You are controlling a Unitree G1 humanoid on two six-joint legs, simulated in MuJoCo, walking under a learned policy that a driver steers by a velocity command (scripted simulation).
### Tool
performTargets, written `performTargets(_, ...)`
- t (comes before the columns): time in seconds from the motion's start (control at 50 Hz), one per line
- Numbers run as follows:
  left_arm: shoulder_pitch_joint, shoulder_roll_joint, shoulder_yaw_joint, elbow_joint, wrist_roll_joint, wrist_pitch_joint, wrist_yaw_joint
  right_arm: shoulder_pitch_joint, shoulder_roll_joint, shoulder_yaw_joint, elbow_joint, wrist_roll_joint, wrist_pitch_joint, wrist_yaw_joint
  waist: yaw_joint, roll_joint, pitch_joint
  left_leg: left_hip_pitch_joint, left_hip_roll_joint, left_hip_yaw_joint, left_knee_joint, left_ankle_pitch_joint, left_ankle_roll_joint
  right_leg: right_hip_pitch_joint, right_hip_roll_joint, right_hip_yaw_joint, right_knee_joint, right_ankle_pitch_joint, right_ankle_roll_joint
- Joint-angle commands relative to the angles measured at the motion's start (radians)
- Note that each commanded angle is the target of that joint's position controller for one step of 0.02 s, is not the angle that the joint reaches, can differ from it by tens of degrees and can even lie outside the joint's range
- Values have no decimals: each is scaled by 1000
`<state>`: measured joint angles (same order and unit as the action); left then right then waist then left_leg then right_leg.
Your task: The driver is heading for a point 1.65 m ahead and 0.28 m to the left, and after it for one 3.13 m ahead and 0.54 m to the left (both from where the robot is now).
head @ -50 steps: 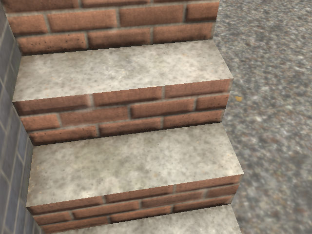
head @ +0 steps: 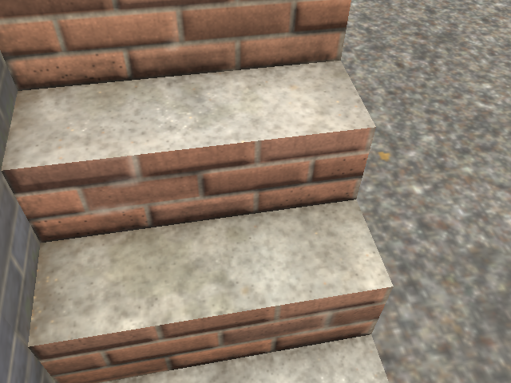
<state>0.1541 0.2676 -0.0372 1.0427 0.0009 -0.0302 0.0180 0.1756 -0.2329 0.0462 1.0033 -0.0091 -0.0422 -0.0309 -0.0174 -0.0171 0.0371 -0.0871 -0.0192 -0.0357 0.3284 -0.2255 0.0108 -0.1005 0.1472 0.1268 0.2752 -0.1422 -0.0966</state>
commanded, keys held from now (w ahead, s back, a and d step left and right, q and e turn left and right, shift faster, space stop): no key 0.42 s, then w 0.18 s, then no key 0.40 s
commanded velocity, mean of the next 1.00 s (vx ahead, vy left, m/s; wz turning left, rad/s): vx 0.08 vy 0.00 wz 0.00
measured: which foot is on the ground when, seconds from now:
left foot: down 0.00-1.00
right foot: down 0.00-1.00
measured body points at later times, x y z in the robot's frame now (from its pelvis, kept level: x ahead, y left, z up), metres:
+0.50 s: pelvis -0.02 -0.01 +0.00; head -0.01 +0.00 +0.45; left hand +0.05 +0.25 -0.15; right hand +0.04 -0.25 -0.15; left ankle -0.03 +0.11 -0.75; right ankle -0.01 -0.06 -0.75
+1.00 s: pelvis -0.01 +0.00 +0.00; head +0.00 +0.01 +0.45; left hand +0.09 +0.26 -0.14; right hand +0.08 -0.24 -0.14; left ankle -0.03 +0.11 -0.75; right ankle -0.01 -0.06 -0.75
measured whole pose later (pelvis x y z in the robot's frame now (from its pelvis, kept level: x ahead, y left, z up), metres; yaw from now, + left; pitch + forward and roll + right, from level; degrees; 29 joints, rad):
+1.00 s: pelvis -0.01 +0.00 +0.00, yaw +0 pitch -1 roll +0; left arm 0.13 0.27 -0.05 1.05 0.00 -0.05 0.02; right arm 0.15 -0.22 0.05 1.01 0.00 -0.05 -0.02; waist -0.01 -0.01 0.04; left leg -0.08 -0.02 -0.04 0.32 -0.21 0.01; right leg -0.10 0.14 0.13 0.26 -0.13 -0.09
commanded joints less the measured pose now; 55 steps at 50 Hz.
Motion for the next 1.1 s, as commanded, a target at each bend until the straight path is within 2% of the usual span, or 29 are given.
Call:
performTargets(0.02,3,109,18,-37,-3,-7,3,8,-111,-20,-34,1,-7,-3,2,25,-42,-15,116,-95,-26,127,5,19,-206,151,-9,249,11)
performTargets(0.14,12,107,16,-36,-2,-6,2,22,-108,-19,-27,1,-5,-3,0,23,-32,-26,114,-96,-25,99,4,5,-204,156,-16,210,10)
performTargets(0.16,2,107,15,-34,2,-8,7,13,-92,-16,-22,4,-5,1,10,36,-30,-41,116,-92,-23,108,3,28,-207,152,-16,238,5)
performTargets(0.42,13,104,10,-11,-2,-6,9,35,-87,-17,1,2,5,6,6,22,-13,-56,109,-92,-18,48,-1,-4,-205,162,-31,141,3)
performTargets(0.46,-3,89,4,-19,6,-1,5,9,-87,-17,-8,-6,4,6,13,17,-26,-55,102,-81,-34,7,-4,-10,-205,178,-77,-20,2)
performTargets(0.52,-30,100,4,-36,8,-1,4,-9,-82,-16,-19,-12,-2,9,8,-6,-1,-50,91,-71,-39,-6,-4,-60,-206,201,-134,-182,-2)
performTargets(0.58,-36,99,4,-49,4,-10,1,-8,-79,-14,-24,-12,-15,11,7,9,-8,-50,94,-71,-48,18,-2,-45,-207,197,-136,-141,-7)
performTargets(0.6,-36,107,6,-53,-2,-17,5,-4,-72,-11,-22,-6,-19,12,3,13,-5,-52,93,-81,-50,22,1,-43,-203,190,-132,-108,-8)
performTargets(0.66,-9,99,6,-44,-2,-30,4,4,-81,-12,-20,-2,-30,11,11,44,-23,-48,109,-91,-59,89,4,14,-199,152,-73,115,-8)
performTargets(0.72,-3,100,7,-39,-2,-34,3,5,-88,-14,-22,3,-31,9,13,37,-47,-41,112,-90,-55,118,2,51,-205,139,-36,252,-5)
performTargets(0.9,-23,104,9,-30,-2,-27,7,-17,-94,-19,-29,5,-21,6,10,27,-53,-19,117,-91,-41,151,0,50,-212,138,-12,307,1)
performTargets(1.1,-18,113,12,-13,-2,-17,9,-13,-95,-22,-16,5,-10,6,10,30,-48,-20,117,-93,-33,131,-1,40,-211,141,-7,274,3)
Keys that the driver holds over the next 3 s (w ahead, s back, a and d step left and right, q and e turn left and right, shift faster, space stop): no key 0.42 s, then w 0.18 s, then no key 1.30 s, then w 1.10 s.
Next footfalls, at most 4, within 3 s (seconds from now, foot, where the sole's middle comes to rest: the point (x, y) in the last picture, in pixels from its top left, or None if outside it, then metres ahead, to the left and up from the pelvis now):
none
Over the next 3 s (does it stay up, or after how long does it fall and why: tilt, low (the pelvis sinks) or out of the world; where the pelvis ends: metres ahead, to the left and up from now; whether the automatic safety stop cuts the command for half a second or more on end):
stays up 0.00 0.01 0.00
